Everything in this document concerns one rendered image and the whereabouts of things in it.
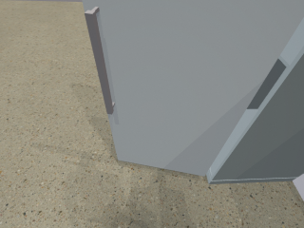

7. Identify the fridge door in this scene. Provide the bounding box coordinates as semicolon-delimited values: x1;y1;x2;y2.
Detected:
82;0;304;177

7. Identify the handle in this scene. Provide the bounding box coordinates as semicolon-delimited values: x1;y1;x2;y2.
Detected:
85;7;115;115

